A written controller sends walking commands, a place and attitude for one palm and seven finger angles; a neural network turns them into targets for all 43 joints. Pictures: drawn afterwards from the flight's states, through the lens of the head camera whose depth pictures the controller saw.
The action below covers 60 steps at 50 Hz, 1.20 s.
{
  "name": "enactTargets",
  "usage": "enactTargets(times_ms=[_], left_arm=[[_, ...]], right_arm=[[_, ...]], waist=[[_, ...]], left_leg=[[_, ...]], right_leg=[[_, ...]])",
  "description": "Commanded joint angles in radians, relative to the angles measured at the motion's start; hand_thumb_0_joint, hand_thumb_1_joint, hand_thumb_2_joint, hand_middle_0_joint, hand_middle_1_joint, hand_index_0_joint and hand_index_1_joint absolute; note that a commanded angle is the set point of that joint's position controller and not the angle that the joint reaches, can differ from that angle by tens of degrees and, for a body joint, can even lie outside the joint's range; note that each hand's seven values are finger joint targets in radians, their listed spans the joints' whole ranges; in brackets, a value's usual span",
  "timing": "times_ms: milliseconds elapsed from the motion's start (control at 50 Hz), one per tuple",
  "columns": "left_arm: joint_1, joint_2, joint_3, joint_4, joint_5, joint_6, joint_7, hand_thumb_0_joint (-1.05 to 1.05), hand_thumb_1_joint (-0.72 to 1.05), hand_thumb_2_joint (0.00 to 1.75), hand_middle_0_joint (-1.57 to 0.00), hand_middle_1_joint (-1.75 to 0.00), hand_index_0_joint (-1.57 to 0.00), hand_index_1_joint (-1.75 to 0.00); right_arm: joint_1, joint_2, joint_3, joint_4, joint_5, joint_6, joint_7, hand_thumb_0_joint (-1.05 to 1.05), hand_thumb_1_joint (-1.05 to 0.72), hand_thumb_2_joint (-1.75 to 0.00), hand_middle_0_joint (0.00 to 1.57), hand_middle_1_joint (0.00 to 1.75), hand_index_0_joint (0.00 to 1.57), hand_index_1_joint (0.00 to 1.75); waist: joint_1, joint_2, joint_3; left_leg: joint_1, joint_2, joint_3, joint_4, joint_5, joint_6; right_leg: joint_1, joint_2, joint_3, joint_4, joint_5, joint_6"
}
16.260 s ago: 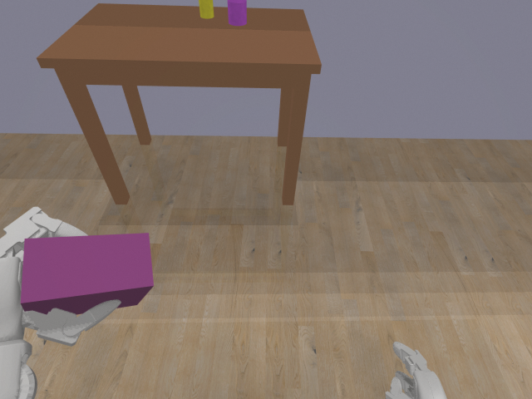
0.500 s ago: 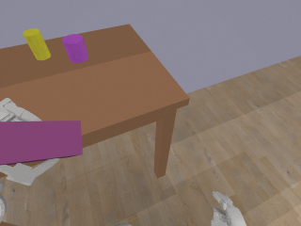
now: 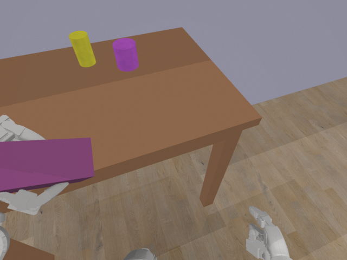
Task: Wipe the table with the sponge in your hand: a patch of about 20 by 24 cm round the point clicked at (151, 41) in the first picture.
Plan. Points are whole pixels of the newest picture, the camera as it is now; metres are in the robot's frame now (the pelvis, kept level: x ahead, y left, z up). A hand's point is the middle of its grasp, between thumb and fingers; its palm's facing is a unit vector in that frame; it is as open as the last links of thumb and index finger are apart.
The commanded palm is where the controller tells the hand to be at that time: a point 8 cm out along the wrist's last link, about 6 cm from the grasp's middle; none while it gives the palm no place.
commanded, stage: shuffle to correct the standing spot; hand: left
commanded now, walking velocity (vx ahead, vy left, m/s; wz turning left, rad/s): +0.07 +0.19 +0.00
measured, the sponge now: (60, 164) +0.23 +0.21 +0.17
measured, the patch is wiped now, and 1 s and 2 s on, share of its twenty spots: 0.00 0.00 0.00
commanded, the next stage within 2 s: come to a stop and stand still in 0.94 s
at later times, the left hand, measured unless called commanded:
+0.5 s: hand out of the picture +0.21 +0.32 +0.20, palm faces +0.42 -0.79 -0.46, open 9.9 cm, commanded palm +0.16 +0.36 +0.20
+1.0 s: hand out of the picture +0.22 +0.39 +0.20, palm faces +0.46 -0.79 -0.41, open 9.9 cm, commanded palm +0.17 +0.42 +0.20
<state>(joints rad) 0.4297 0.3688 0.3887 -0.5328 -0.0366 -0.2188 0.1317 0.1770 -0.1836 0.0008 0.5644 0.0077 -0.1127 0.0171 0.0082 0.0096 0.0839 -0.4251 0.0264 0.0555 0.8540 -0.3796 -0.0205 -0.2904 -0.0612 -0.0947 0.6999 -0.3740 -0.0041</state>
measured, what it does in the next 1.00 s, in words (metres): steps to the left: right foot, then left foot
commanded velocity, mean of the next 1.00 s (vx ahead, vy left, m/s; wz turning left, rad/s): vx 0.15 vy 0.12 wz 0.00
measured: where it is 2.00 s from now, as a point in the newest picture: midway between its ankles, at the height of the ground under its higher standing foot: outside the picture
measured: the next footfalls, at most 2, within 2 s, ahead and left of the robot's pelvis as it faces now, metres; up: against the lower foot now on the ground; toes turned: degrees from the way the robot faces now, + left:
right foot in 0.36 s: +0.03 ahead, -0.01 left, +0.00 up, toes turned -8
left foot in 0.68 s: +0.09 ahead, +0.29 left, +0.00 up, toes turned +4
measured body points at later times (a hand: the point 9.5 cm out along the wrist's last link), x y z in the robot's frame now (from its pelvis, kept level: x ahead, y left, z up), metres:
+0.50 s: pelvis -0.01 +0.08 +0.01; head +0.01 +0.06 +0.46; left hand +0.18 +0.36 +0.22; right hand +0.14 -0.15 -0.09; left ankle +0.01 +0.21 -0.66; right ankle -0.01 +0.00 -0.72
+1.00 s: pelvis +0.02 +0.14 +0.02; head +0.03 +0.13 +0.46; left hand +0.19 +0.43 +0.22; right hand +0.18 -0.07 -0.09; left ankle +0.05 +0.28 -0.68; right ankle +0.00 +0.05 -0.72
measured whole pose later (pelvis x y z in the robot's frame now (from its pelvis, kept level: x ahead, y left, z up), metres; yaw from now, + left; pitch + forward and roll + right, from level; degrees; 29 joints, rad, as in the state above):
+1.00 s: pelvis +0.02 +0.14 +0.02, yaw +1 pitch -1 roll +3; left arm 0.45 0.34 0.36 -0.48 -0.03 -0.23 0.14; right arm 0.23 -0.18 0.03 0.66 0.00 -0.11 -0.01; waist 0.04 -0.03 0.04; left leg -0.41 0.01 0.08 0.80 -0.36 0.01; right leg -0.23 -0.06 -0.06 0.60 -0.36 -0.04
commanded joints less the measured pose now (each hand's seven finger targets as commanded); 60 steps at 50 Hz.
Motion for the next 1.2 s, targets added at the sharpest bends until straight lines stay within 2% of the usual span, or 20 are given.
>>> enactTargets(times_ms=[0, 80, 120, 180, 300, 320, 360, 380, 420, 480, 580, 660, 720, 800, 840, 880, 920, 980, 1080, 1180], left_arm=[[-0.043, 0.192, 0.15, -0.157, -0.002, -0.046, 0.04, 0.0, 0.1, 1.3, -1.2, -1.6, -1.2, -1.6], [-0.121, 0.164, 0.099, -0.199, 0.003, -0.043, 0.028, 0.0, 0.1, 1.3, -1.2, -1.6, -1.2, -1.6], [-0.145, 0.171, 0.098, -0.253, -0.006, -0.051, 0.023, 0.0, 0.1, 1.3, -1.2, -1.6, -1.2, -1.6], [-0.121, 0.185, 0.113, -0.252, 0.009, -0.051, 0.026, 0.0, 0.1, 1.3, -1.2, -1.6, -1.2, -1.6], [0.007, 0.192, 0.136, -0.244, -0.007, -0.027, 0.04, 0.0, 0.1, 1.3, -1.2, -1.6, -1.2, -1.6], [0.037, 0.196, 0.142, -0.18, -0.006, -0.021, 0.042, 0.0, 0.1, 1.3, -1.2, -1.6, -1.2, -1.6], [0.0, 0.224, 0.171, -0.105, -0.008, -0.02, 0.046, 0.0, 0.1, 1.3, -1.2, -1.6, -1.2, -1.6], [-0.029, 0.165, 0.12, -0.096, -0.018, -0.024, 0.037, 0.0, 0.1, 1.3, -1.2, -1.6, -1.2, -1.6], [-0.017, 0.196, 0.147, -0.084, -0.013, -0.033, 0.036, 0.0, 0.1, 1.3, -1.2, -1.6, -1.2, -1.6], [-0.038, 0.157, 0.102, -0.066, 0.007, -0.054, 0.034, 0.0, 0.1, 1.3, -1.2, -1.6, -1.2, -1.6], [-0.101, 0.173, 0.08, -0.198, 0.009, -0.048, 0.042, 0.0, 0.1, 1.3, -1.2, -1.6, -1.2, -1.6], [-0.107, 0.177, 0.102, -0.243, 0.007, -0.065, 0.039, 0.0, 0.1, 1.3, -1.2, -1.6, -1.2, -1.6], [-0.046, 0.213, 0.151, -0.184, 0.003, -0.056, 0.028, 0.0, 0.1, 1.3, -1.2, -1.6, -1.2, -1.6], [-0.027, 0.184, 0.125, -0.185, 0.007, -0.051, 0.032, 0.0, 0.1, 1.3, -1.2, -1.6, -1.2, -1.6], [-0.028, 0.183, 0.118, -0.124, -0.012, -0.03, 0.028, 0.0, 0.1, 1.3, -1.2, -1.6, -1.2, -1.6], [-0.101, 0.187, 0.118, -0.166, -0.007, -0.053, 0.031, 0.0, 0.1, 1.3, -1.2, -1.6, -1.2, -1.6], [-0.12, 0.189, 0.11, -0.136, 0.009, -0.061, 0.036, 0.0, 0.1, 1.3, -1.2, -1.6, -1.2, -1.6], [-0.111, 0.146, 0.08, -0.085, 0.005, -0.053, 0.033, 0.0, 0.1, 1.3, -1.2, -1.6, -1.2, -1.6], [-0.117, 0.156, 0.063, -0.109, 0.003, -0.031, 0.018, 0.0, 0.1, 1.3, -1.2, -1.6, -1.2, -1.6], [-0.024, 0.19, 0.11, -0.267, 0.005, -0.021, 0.029, 0.0, 0.1, 1.3, -1.2, -1.6, -1.2, -1.6]], right_arm=[[-0.046, -0.115, -0.037, -0.112, -0.002, -0.017, -0.012, 0.0, -0.9, -0.9, 0.2, 0.3, 0.2, 0.3], [-0.041, -0.105, -0.046, -0.116, 0.005, -0.018, -0.034, 0.0, -0.9, -0.9, 0.2, 0.3, 0.2, 0.3], [-0.038, -0.15, -0.069, -0.154, 0.02, -0.04, -0.041, 0.0, -0.9, -0.9, 0.2, 0.3, 0.2, 0.3], [-0.04, -0.138, -0.072, -0.122, 0.002, -0.054, -0.034, 0.0, -0.9, -0.9, 0.2, 0.3, 0.2, 0.3], [-0.057, -0.141, -0.039, -0.115, 0.002, -0.064, -0.031, 0.0, -0.9, -0.9, 0.2, 0.3, 0.2, 0.3], [-0.057, -0.142, -0.034, -0.113, 0.0, -0.053, -0.036, 0.0, -0.9, -0.9, 0.2, 0.3, 0.2, 0.3], [-0.034, -0.128, -0.044, -0.122, -0.004, -0.027, -0.031, 0.0, -0.9, -0.9, 0.2, 0.3, 0.2, 0.3], [-0.02, -0.168, -0.073, -0.105, 0.001, -0.025, -0.022, 0.0, -0.9, -0.9, 0.2, 0.3, 0.2, 0.3], [-0.035, -0.145, -0.048, -0.082, 0.004, -0.012, -0.019, 0.0, -0.9, -0.9, 0.2, 0.3, 0.2, 0.3], [-0.046, -0.117, -0.035, -0.083, -0.001, -0.009, -0.033, 0.0, -0.9, -0.9, 0.2, 0.3, 0.2, 0.3], [-0.059, -0.115, -0.056, -0.099, -0.009, -0.046, -0.055, 0.0, -0.9, -0.9, 0.2, 0.3, 0.2, 0.3], [-0.032, -0.172, -0.084, -0.119, 0.012, -0.061, -0.063, 0.0, -0.9, -0.9, 0.2, 0.3, 0.2, 0.3], [-0.053, -0.144, -0.077, -0.099, 0.007, -0.064, -0.063, 0.0, -0.9, -0.9, 0.2, 0.3, 0.2, 0.3], [-0.051, -0.13, -0.045, -0.096, 0.007, -0.071, -0.058, 0.0, -0.9, -0.9, 0.2, 0.3, 0.2, 0.3], [-0.048, -0.132, -0.066, -0.099, 0.012, -0.058, -0.049, 0.0, -0.9, -0.9, 0.2, 0.3, 0.2, 0.3], [-0.058, -0.123, -0.037, -0.074, 0.006, -0.063, -0.038, 0.0, -0.9, -0.9, 0.2, 0.3, 0.2, 0.3], [-0.075, -0.104, -0.018, -0.062, -0.003, -0.054, -0.042, 0.0, -0.9, -0.9, 0.2, 0.3, 0.2, 0.3], [-0.071, -0.09, -0.025, -0.073, -0.012, -0.056, -0.056, 0.0, -0.9, -0.9, 0.2, 0.3, 0.2, 0.3], [-0.079, -0.137, -0.048, -0.091, -0.003, -0.048, -0.062, 0.0, -0.9, -0.9, 0.2, 0.3, 0.2, 0.3], [-0.079, -0.119, -0.022, -0.113, 0.006, -0.059, -0.052, 0.0, -0.9, -0.9, 0.2, 0.3, 0.2, 0.3]], waist=[[0.002, -0.191, -0.128], [-0.022, 0.007, -0.179], [-0.018, 0.3, -0.173], [-0.018, 0.223, -0.164], [0.01, 0.169, -0.229], [0.006, 0.114, -0.21], [0.005, -0.252, -0.157], [-0.004, -0.259, -0.09], [-0.005, -0.118, -0.103], [-0.002, -0.168, -0.119], [0.01, -0.119, -0.134], [0.001, 0.217, -0.179], [-0.004, 0.318, -0.152], [0.007, 0.066, -0.168], [0.019, -0.37, -0.07], [0.002, -0.144, -0.079], [0.006, -0.1, -0.114], [0.012, -0.138, -0.175], [-0.004, 0.194, -0.158], [0.014, 0.146, -0.203]], left_leg=[[-0.153, 0.089, -0.137, 0.167, -0.089, -0.001], [0.264, -0.026, 0.043, -0.365, 0.177, 0.005], [0.303, 0.237, -0.31, -0.496, 0.321, 0.148], [0.188, 0.243, -0.366, -0.543, 0.196, 0.234], [0.097, 0.153, -0.167, -0.425, 0.184, 0.141], [0.008, 0.112, -0.119, -0.383, 0.077, 0.098], [-0.277, -0.033, -0.005, 0.068, -0.111, 0.012], [-0.28, -0.004, -0.09, 0.237, -0.042, -0.007], [-0.293, 0.047, -0.138, 0.279, -0.037, -0.005], [-0.123, 0.059, -0.048, 0.056, 0.04, 0.008], [0.204, -0.033, 0.107, -0.309, 0.148, 0.022], [0.315, 0.216, -0.315, -0.49, 0.33, 0.16], [0.16, 0.218, -0.288, -0.527, 0.037, 0.221], [-0.048, 0.087, -0.093, -0.304, -0.091, 0.104], [-0.249, -0.035, 0.012, 0.133, -0.081, 0.023], [-0.275, 0.036, -0.083, 0.211, -0.053, 0.01], [-0.096, 0.049, -0.056, -0.026, -0.043, 0.034], [0.215, -0.052, 0.097, -0.335, 0.189, 0.043], [0.292, 0.291, -0.429, -0.581, 0.317, 0.223], [0.108, 0.158, -0.14, -0.406, 0.323, 0.104]], right_leg=[[0.135, -0.353, 0.356, -0.268, 0.502, -0.169], [-0.031, -0.124, 0.085, -0.031, 0.236, -0.025], [-0.208, 0.035, 0.004, 0.313, -0.192, 0.04], [-0.238, -0.008, 0.074, 0.492, -0.159, 0.016], [0.122, 0.031, -0.02, -0.141, 0.02, 0.007], [0.216, 0.005, -0.004, -0.258, 0.094, -0.008], [0.283, -0.372, 0.592, -0.453, -0.01, -0.173], [0.195, -0.4, 0.598, -0.463, 0.098, -0.193], [0.209, -0.369, 0.45, -0.354, 0.352, -0.202], [0.136, -0.257, 0.197, -0.304, 0.448, -0.122], [0.029, -0.179, 0.139, -0.263, 0.159, -0.075], [-0.173, 0.052, -0.004, 0.206, -0.136, 0.017], [-0.137, 0.024, 0.033, 0.247, -0.156, 0.004], [0.184, 0.007, 0.098, -0.272, -0.008, -0.025], [0.172, -0.306, 0.656, -0.476, -0.064, -0.184], [0.216, -0.325, 0.525, -0.382, 0.318, -0.245], [0.153, -0.262, 0.329, -0.265, 0.513, -0.179], [0.083, -0.115, 0.141, -0.202, 0.309, -0.095], [-0.185, 0.037, 0.096, 0.266, -0.166, 0.001], [0.181, 0.027, 0.069, -0.26, 0.176, -0.003]])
